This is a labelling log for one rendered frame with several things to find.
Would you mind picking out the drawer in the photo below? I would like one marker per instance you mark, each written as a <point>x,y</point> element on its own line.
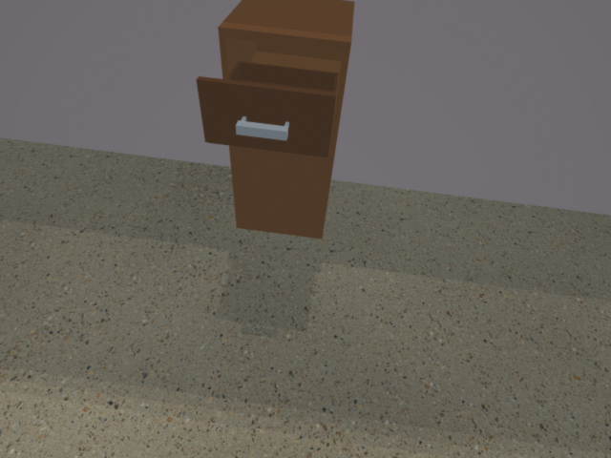
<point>271,95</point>

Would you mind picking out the handle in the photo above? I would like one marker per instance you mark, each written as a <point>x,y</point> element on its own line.
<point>244,127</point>

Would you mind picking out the cabinet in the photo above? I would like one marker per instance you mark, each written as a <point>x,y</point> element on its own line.
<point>281,192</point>

